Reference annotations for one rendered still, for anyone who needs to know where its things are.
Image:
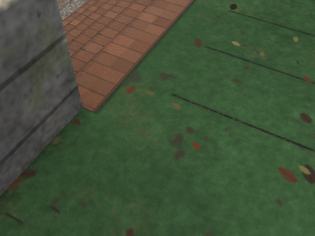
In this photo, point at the stairs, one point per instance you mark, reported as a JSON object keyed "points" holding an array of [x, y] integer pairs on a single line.
{"points": [[94, 24]]}

